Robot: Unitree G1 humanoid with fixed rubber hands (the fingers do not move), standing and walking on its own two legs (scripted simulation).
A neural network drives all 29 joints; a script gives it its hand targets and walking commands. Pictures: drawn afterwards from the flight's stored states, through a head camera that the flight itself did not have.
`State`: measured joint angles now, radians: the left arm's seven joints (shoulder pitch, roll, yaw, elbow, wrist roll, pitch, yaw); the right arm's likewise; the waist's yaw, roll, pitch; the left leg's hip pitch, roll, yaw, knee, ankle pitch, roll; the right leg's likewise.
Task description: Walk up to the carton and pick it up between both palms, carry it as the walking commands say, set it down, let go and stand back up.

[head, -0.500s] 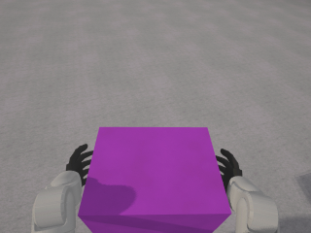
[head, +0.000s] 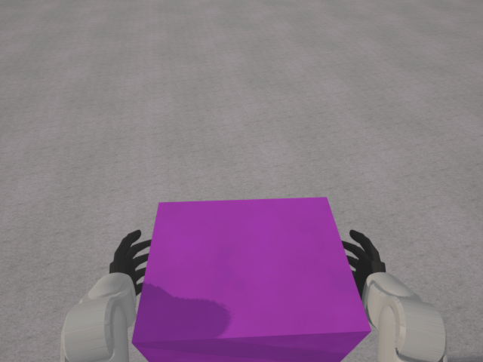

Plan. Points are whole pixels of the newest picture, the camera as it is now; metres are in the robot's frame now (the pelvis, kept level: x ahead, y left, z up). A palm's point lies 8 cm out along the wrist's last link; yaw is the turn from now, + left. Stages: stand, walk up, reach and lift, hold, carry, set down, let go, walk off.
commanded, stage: carry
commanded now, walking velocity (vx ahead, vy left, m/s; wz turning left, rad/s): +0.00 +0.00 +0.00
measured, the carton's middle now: (245, 294) +0.26 +0.01 -0.01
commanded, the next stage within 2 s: none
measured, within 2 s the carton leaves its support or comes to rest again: neither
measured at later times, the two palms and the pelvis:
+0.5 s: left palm (162, 157) +0.51 +0.18 +0.07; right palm (338, 171) +0.47 -0.17 +0.07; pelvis +0.24 +0.02 +0.00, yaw -3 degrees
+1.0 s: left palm (175, 142) +0.56 +0.17 +0.07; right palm (339, 146) +0.55 -0.19 +0.07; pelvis +0.32 +0.00 -0.02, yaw -2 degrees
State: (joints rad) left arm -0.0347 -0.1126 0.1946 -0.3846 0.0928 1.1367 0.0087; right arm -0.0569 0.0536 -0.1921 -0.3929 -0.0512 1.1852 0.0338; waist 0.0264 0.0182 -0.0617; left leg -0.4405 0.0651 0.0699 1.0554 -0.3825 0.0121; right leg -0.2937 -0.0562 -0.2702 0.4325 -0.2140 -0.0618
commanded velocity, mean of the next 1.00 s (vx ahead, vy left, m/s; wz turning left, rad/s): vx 0.12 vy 0.00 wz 0.00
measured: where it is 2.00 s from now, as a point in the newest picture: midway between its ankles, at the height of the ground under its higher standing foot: (254, 251)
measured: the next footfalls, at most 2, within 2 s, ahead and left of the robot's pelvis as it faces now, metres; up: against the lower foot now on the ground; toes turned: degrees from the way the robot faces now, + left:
left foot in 0.24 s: +0.32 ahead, +0.11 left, +0.00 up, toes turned +7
right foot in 0.46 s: +0.24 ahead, -0.09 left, +0.00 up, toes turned -13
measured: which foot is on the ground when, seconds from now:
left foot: up 0.00-0.22, down 0.24-1.00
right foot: down 0.00-0.26, up 0.28-0.44, down 0.46-1.00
